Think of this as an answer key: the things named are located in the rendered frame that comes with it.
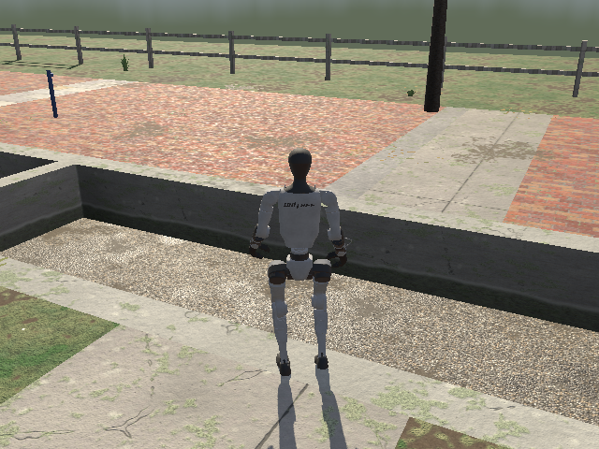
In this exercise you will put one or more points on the left robot forearm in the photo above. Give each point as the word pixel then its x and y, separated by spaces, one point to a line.
pixel 255 242

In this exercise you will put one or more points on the robot torso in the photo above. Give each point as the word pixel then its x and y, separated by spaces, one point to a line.
pixel 299 218

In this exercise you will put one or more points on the robot right hand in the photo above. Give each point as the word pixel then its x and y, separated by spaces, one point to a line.
pixel 342 261

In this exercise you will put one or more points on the robot right upper arm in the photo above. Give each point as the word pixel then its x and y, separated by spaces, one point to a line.
pixel 329 199

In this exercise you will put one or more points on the right robot forearm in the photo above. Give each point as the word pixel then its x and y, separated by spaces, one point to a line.
pixel 339 245

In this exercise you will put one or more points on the robot left upper arm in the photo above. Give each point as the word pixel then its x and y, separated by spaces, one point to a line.
pixel 270 198

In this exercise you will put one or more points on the robot left hand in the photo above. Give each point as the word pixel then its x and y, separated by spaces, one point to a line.
pixel 253 252

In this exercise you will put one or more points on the right robot foot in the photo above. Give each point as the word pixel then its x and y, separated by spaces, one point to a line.
pixel 321 362

